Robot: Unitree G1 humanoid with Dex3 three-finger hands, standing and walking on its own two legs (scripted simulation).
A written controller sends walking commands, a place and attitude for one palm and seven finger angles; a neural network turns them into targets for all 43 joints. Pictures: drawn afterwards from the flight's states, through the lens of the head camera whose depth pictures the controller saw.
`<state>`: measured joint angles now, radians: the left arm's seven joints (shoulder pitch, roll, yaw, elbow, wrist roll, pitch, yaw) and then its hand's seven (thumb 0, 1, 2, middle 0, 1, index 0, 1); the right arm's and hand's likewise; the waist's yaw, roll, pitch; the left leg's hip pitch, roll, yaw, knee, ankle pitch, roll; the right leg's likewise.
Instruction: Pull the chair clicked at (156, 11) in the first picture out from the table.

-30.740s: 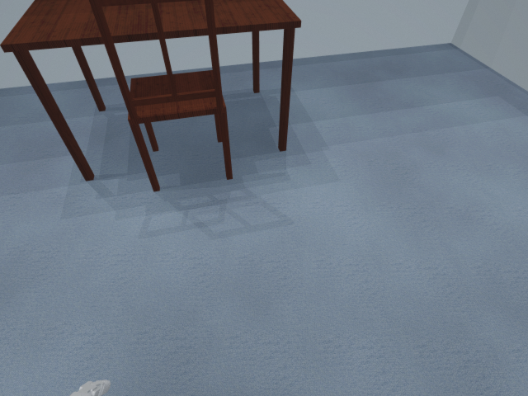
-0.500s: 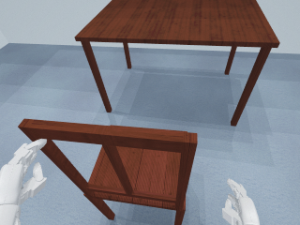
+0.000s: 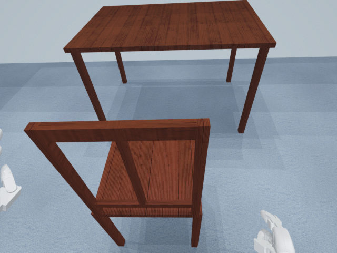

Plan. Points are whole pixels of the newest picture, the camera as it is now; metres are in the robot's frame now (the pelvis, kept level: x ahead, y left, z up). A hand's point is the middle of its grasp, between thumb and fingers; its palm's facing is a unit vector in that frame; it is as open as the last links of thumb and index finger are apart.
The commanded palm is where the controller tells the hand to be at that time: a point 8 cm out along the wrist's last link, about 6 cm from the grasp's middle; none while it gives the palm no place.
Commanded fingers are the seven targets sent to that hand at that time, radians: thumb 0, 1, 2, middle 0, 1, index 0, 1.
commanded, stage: step back with the hand held close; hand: left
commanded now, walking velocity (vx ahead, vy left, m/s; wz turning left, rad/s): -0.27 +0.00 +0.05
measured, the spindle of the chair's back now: (133, 176) +0.34 +0.13 -0.05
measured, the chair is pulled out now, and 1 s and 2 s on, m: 0.67 0.67 0.67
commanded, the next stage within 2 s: stop stepping back and stand still in 0.62 s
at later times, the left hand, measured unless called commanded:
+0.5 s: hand (0, 246) +0.11 +0.24 +0.17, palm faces +0.31 -0.79 -0.53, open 7.4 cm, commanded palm +0.06 +0.30 +0.19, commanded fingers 0.00 0.90 0.90 -0.20 -0.30 -0.20 -0.30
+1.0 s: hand out of the picture -0.05 +0.23 +0.18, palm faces +0.45 -0.74 -0.49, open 7.4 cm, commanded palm -0.08 +0.26 +0.19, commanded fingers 0.00 0.90 0.90 -0.20 -0.30 -0.20 -0.30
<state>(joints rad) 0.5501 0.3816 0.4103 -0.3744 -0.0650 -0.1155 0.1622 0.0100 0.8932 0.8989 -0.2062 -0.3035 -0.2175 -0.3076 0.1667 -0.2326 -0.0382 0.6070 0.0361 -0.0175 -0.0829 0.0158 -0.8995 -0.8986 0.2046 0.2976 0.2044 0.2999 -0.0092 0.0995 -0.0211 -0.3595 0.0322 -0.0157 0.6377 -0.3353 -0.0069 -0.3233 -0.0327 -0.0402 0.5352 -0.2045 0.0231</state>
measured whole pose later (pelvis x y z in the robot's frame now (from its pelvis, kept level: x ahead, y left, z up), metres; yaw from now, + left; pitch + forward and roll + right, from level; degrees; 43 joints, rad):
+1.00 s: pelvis -0.22 -0.04 +0.00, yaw -1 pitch +0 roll +2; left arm 0.61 0.42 0.45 -0.47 -0.05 -0.20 0.13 0.01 0.88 0.90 -0.22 -0.31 -0.22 -0.31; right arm 0.29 -0.23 -0.02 0.67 0.02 -0.06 -0.07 0.02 -0.90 -0.90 0.21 0.30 0.21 0.30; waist 0.02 -0.02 -0.08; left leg -0.51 -0.02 0.00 1.18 -0.36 -0.01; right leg -0.36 -0.08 -0.05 0.61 -0.28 -0.01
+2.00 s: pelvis -0.27 -0.01 +0.00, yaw +7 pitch +0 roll +0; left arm 0.29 0.16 0.01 0.81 0.01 0.00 0.02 -0.07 0.98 0.90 -0.21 -0.30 -0.21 -0.30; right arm 0.25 -0.17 -0.02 0.90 -0.02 0.03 -0.01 0.00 -0.93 -0.90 0.21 0.30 0.21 0.30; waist -0.02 0.01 0.06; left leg -0.35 -0.02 -0.02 0.59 -0.24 0.01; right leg -0.25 0.01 -0.05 0.58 -0.34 -0.03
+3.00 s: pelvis -0.25 -0.02 +0.01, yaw +6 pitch -1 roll +0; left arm 0.35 0.09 -0.02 1.08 0.00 -0.01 0.04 0.01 0.91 0.90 -0.20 -0.30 -0.20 -0.30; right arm 0.33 -0.12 0.00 1.11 -0.01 -0.01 -0.04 0.01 -0.90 -0.90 0.20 0.30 0.20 0.30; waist -0.01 0.02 0.04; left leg -0.21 0.00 0.00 0.45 -0.22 0.00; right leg -0.12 0.03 -0.03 0.44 -0.30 -0.04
